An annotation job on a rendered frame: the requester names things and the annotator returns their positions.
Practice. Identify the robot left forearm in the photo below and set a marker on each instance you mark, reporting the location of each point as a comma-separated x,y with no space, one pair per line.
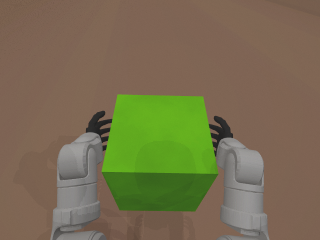
77,177

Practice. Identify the robot right hand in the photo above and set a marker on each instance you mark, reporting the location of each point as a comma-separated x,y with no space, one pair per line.
224,132

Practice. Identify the robot left hand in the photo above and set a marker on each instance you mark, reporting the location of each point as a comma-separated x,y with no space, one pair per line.
94,127

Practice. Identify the left robot upper arm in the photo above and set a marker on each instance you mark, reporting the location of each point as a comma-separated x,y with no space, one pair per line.
83,235

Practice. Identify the robot right forearm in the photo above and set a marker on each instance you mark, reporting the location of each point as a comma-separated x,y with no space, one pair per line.
243,201

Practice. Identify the carton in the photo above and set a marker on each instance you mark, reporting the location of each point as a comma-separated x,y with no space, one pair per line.
159,154

